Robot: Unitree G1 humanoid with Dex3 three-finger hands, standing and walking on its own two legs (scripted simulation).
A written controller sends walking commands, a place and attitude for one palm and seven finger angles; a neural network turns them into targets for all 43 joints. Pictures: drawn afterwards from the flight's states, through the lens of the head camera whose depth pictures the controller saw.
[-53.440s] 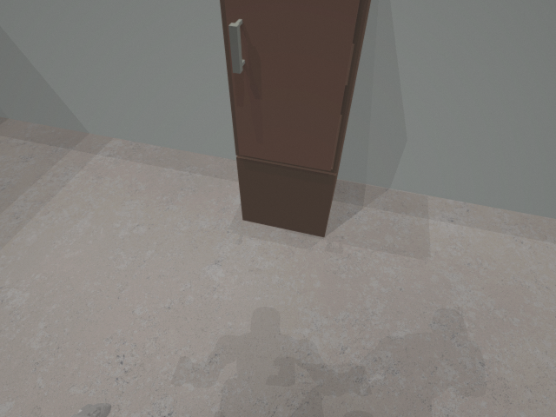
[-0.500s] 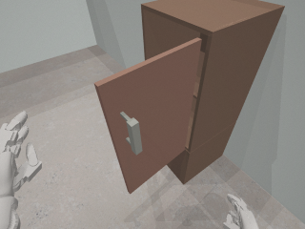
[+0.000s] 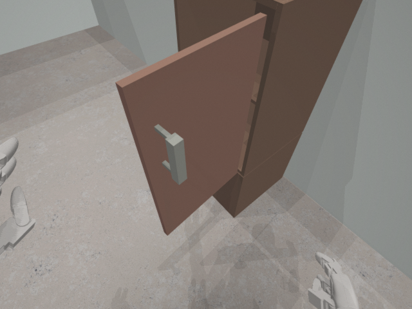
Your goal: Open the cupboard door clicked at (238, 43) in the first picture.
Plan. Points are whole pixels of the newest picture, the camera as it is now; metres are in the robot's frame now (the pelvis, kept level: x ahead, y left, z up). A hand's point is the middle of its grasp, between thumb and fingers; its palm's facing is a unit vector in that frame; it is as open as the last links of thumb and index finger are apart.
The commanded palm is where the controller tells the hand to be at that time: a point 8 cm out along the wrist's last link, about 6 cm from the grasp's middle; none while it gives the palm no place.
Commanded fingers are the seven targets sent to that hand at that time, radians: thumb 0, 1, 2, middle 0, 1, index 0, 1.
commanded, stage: step back with the hand held close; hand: left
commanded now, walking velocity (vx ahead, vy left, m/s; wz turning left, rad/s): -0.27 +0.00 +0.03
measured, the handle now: (170, 154) +0.39 +0.10 +0.08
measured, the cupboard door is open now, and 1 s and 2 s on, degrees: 95 95 95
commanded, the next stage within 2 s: stop stepping back and stand still in 0.76 s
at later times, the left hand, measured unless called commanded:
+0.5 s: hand out of the picture +0.13 +0.28 +0.16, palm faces +0.45 -0.76 -0.47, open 7.4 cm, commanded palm +0.06 +0.32 +0.18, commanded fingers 0.00 0.90 0.90 -0.20 -0.30 -0.20 -0.30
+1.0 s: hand out of the picture +0.05 +0.24 +0.16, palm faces +0.31 -0.81 -0.50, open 7.4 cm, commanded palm -0.02 +0.29 +0.18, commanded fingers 0.00 0.90 0.90 -0.20 -0.30 -0.20 -0.30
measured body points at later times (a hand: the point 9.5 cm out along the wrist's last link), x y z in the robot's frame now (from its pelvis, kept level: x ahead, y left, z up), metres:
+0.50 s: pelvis -0.07 +0.02 -0.01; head -0.04 +0.04 +0.44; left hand +0.10 +0.32 +0.19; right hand +0.09 -0.22 -0.09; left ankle +0.02 +0.08 -0.74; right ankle -0.05 -0.12 -0.69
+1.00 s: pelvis -0.17 -0.01 -0.01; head -0.15 +0.01 +0.44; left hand +0.03 +0.28 +0.19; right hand +0.01 -0.26 -0.07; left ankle -0.02 +0.07 -0.74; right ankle -0.23 -0.11 -0.73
